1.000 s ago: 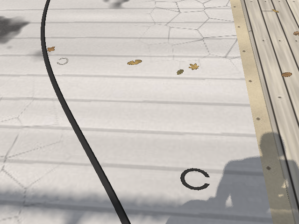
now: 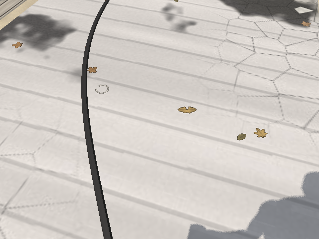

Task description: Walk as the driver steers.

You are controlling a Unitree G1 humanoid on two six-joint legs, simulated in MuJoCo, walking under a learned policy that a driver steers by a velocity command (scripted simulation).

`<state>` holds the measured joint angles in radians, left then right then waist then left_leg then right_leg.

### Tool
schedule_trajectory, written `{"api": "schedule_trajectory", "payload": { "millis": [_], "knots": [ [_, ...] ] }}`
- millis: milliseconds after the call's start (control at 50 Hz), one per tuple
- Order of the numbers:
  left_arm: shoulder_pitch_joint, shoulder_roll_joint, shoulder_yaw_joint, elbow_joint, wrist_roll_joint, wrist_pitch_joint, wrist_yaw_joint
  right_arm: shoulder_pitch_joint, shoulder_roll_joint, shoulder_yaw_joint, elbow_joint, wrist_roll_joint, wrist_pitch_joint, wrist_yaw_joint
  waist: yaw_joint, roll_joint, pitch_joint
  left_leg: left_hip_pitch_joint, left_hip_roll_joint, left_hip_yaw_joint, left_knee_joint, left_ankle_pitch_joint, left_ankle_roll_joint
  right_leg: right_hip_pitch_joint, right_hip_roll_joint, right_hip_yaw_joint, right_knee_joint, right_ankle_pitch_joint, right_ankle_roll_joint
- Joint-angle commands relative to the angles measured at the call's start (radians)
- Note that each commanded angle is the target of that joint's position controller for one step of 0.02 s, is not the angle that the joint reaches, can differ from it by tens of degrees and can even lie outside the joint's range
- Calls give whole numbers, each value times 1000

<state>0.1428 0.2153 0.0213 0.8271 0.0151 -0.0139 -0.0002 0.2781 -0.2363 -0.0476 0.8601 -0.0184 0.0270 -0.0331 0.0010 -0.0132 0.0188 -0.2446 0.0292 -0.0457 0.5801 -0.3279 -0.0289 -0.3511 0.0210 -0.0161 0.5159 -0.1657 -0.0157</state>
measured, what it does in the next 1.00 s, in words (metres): walks ahead: left foot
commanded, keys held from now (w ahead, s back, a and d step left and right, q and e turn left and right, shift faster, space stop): w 0.48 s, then e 0.52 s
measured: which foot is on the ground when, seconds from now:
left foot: down 0.00-0.20, up 0.22-0.60, down 0.62-1.00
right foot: down 0.00-0.62, up 0.64-1.00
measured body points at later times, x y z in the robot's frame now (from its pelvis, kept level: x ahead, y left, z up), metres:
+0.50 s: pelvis +0.17 +0.00 +0.01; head +0.19 +0.00 +0.46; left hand +0.14 +0.27 -0.12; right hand +0.37 -0.24 -0.08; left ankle +0.32 +0.16 -0.69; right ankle +0.08 -0.11 -0.73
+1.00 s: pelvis +0.31 +0.05 +0.01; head +0.34 +0.03 +0.46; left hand +0.51 +0.29 -0.10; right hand +0.36 -0.25 -0.11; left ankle +0.37 +0.15 -0.73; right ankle +0.33 -0.09 -0.70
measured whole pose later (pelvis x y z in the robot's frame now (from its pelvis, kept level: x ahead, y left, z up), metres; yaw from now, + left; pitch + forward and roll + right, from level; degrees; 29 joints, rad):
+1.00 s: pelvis +0.31 +0.05 +0.01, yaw -15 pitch +1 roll +2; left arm 0.17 0.29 0.08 0.75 -0.01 0.06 0.01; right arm 0.11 -0.28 -0.06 0.86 -0.01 -0.02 -0.03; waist -0.01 -0.01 0.06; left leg -0.25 0.04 0.23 0.38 -0.14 0.04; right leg -0.50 -0.09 -0.02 0.83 -0.31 0.03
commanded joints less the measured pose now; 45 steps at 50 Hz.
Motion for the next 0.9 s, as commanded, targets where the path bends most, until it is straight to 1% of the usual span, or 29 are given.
{"api": "schedule_trajectory", "payload": {
  "millis": [20,60,100,140,180,200,220,240,260,280,300,340,400,440,480,500,540,580,600,620,640,660,680,700,720,740,760,800,900],
  "knots": [
    [-15,121,37,-45,-11,-13,16,6,-137,-32,-40,11,-37,-5,3,128,17,-145,55,-93,-238,-322,88,70,-2,8,8,-307,-18],
    [-43,99,37,-48,-23,-32,9,64,-167,-40,-30,23,-52,-5,-29,162,54,-68,137,-214,-303,-399,147,-49,29,-35,105,-281,-23],
    [-58,94,41,-53,-35,-61,-6,76,-196,-50,-19,37,-67,-8,-36,212,103,-8,242,-345,-351,-363,217,-133,-2,-21,183,-202,-45],
    [-27,93,43,-40,-45,-85,-20,45,-175,-45,-20,44,-76,-5,-3,197,108,10,235,-313,-320,-229,211,-80,-19,-19,85,-205,-76],
    [108,121,61,24,-40,-90,-24,-16,-154,-40,-36,43,-77,3,59,145,53,-82,152,-193,-213,-72,156,180,-13,-2,-25,-101,-84],
    [185,187,81,46,-35,-90,-20,-46,-113,-28,-61,43,-84,2,80,1,28,-190,52,-62,-19,34,96,292,-108,178,-116,-181,-130],
    [297,276,106,70,-37,-87,-26,-59,-84,-22,-93,38,-101,-2,111,-245,-18,-370,-57,59,284,-15,32,464,-283,527,-256,-227,-246],
    [332,237,90,73,-26,-90,-28,-83,-123,-31,-108,45,-118,-1,124,-245,-24,-533,-58,-20,504,-223,30,534,-389,721,-316,-191,-315],
    [282,198,74,61,-22,-95,-23,-65,-137,-37,-99,57,-128,8,83,-147,3,-592,-1,-60,608,-188,57,530,-383,641,-285,-146,-294],
    [245,182,70,46,-19,-96,-20,-65,-122,-33,-88,59,-135,16,66,-94,-3,-607,35,-53,617,-104,80,516,-345,544,-285,-135,-260],
    [219,171,63,39,-21,-95,-19,-86,-114,-34,-89,53,-137,22,56,-57,23,-619,65,-40,578,-33,89,485,-321,465,-302,-86,-236],
    [211,137,48,42,-17,-83,-15,-114,-95,-35,-92,41,-130,34,45,-70,25,-542,93,-11,468,55,81,414,-265,327,-341,41,-198],
    [228,175,53,53,-23,-70,1,-194,-50,-17,-117,31,-121,47,53,-58,40,-464,70,41,248,149,35,338,-222,202,-376,125,-196],
    [226,213,62,55,-24,-67,9,-255,-36,-6,-134,34,-122,52,64,-66,47,-377,44,61,95,242,18,275,-208,150,-387,122,-186],
    [251,227,67,68,-31,-67,9,-297,-57,-6,-145,41,-120,58,76,-79,53,-312,25,72,27,308,14,246,-223,137,-393,104,-183],
    [261,218,65,78,-35,-65,9,-320,-68,-7,-156,40,-121,59,76,-77,72,-287,19,59,0,335,19,234,-230,145,-380,150,-177],
    [257,212,66,91,-39,-55,14,-316,-97,-17,-166,34,-127,62,44,-82,69,-240,3,32,-53,356,40,265,-240,154,-317,296,-147],
    [220,224,72,84,-40,-45,18,-211,-143,-38,-136,19,-133,56,-27,-84,-4,-80,-26,37,-96,384,70,281,-215,143,-178,471,-101],
    [208,210,67,73,-39,-44,19,-103,-176,-54,-100,9,-135,48,-76,-72,-73,82,-26,44,-119,454,91,243,-165,126,-51,505,-67],
    [202,170,53,42,-21,-44,20,17,-243,-71,-83,-7,-134,36,-118,13,-198,325,116,-70,-67,696,133,104,-89,88,181,263,-18],
    [369,53,22,49,-3,-44,22,42,-306,-75,-91,-17,-115,29,-46,297,-363,605,400,-359,-35,940,274,-159,41,42,547,-475,47],
    [405,123,38,59,-36,-44,24,34,-256,-62,-110,-4,-101,34,-61,300,-453,557,425,-510,-144,738,321,-204,35,152,718,-541,56],
    [318,187,60,44,-58,-34,29,-41,-199,-46,-121,9,-95,33,-54,205,-307,428,376,-382,-187,587,284,-271,-14,132,769,-479,56],
    [256,186,63,28,-54,-19,37,-106,-159,-34,-123,16,-92,31,-34,146,-211,309,331,-286,-216,493,251,-294,-52,96,753,-411,57],
    [238,179,71,30,-42,1,45,-157,-127,-23,-122,13,-92,33,-10,116,-148,182,293,-200,-250,460,235,-257,-83,90,730,-357,65],
    [252,160,74,24,-37,23,49,-197,-122,-22,-116,-2,-95,35,22,141,-117,66,269,-138,-289,427,228,-185,-106,89,702,-311,67],
    [261,144,76,18,-35,40,51,-221,-119,-24,-112,-14,-98,36,37,148,-102,-10,254,-92,-321,405,235,-130,-104,71,698,-278,67],
    [246,132,81,-10,-33,55,53,-240,-128,-27,-101,-19,-103,28,48,142,-82,-59,257,-32,-360,362,261,-119,-107,58,634,-245,67],
    [124,134,78,-89,-24,65,32,-246,-183,-45,-81,-1,-82,-5,26,110,-86,-15,293,36,-394,265,278,-120,-134,41,427,-130,61]
  ]
}}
